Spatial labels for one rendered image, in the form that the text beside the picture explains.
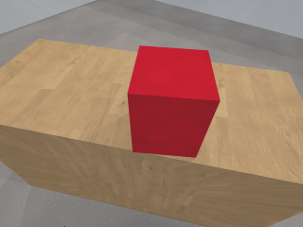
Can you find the carton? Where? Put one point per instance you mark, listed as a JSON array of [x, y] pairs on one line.
[[172, 99]]

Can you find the pedestal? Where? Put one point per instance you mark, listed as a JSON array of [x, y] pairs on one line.
[[65, 127]]

